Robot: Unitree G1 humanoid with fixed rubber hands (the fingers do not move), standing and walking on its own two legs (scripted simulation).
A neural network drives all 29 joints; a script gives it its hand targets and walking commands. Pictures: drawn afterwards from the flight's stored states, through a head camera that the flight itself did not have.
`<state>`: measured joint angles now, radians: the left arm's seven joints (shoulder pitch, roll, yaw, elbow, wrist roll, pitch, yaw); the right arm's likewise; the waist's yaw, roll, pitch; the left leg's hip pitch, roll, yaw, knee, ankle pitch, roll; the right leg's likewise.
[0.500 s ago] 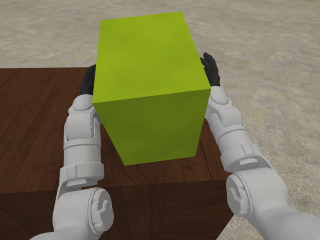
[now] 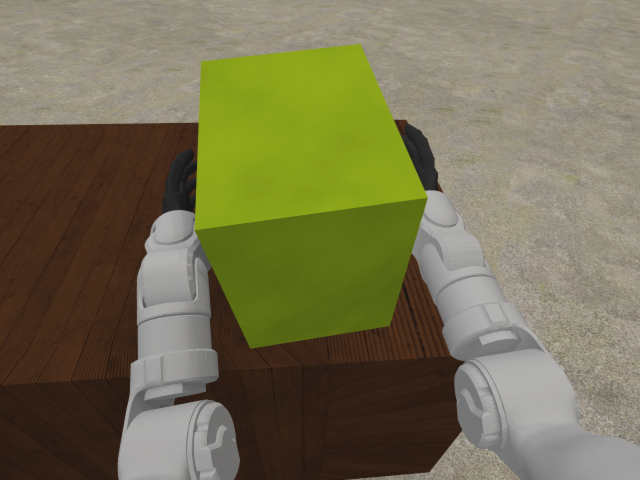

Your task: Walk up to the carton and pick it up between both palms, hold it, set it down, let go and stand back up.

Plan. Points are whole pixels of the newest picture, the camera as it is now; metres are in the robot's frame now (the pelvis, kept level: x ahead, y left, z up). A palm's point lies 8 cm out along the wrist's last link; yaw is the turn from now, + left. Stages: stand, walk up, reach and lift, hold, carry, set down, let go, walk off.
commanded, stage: set down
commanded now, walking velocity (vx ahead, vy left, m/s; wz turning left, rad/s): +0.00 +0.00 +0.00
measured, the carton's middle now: (302, 203) +0.42 +0.03 +0.15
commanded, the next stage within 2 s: none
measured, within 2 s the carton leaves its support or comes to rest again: neither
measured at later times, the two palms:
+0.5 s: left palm (194, 223) +0.38 +0.16 +0.15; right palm (418, 198) +0.41 -0.13 +0.16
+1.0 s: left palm (193, 232) +0.38 +0.17 +0.13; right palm (405, 201) +0.44 -0.12 +0.14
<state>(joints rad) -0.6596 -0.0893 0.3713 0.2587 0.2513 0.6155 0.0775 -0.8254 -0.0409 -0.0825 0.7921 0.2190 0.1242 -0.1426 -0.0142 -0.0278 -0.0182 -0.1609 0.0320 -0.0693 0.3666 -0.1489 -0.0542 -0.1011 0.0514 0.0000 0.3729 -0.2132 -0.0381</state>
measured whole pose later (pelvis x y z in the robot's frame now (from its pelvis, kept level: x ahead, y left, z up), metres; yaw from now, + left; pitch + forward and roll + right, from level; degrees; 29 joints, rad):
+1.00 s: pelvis +0.03 +0.00 +0.00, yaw +0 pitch +0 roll +0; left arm -0.58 -0.16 0.37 0.29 0.27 0.51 0.14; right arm -0.79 -0.04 -0.16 0.87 0.10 0.04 -0.02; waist 0.03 0.00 -0.03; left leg -0.20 0.03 -0.07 0.37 -0.18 -0.05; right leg -0.14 0.05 0.00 0.37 -0.24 -0.05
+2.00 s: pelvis +0.04 -0.03 +0.00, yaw +0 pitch +7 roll +2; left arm -0.56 -0.18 0.40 0.51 0.27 0.26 0.16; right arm -0.81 -0.05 -0.24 1.00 -0.06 -0.08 0.04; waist 0.08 0.01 -0.07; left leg -0.31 0.03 -0.07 0.36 -0.12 -0.05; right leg -0.24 0.05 0.00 0.36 -0.25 -0.08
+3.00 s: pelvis +0.05 -0.03 +0.00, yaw +0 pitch +8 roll +2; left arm -0.57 -0.22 0.49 0.60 0.28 0.06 0.15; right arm -0.81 -0.05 -0.30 1.04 -0.15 -0.15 0.07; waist 0.08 0.01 -0.08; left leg -0.31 0.03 -0.06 0.35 -0.13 -0.05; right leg -0.25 0.05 0.00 0.36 -0.25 -0.08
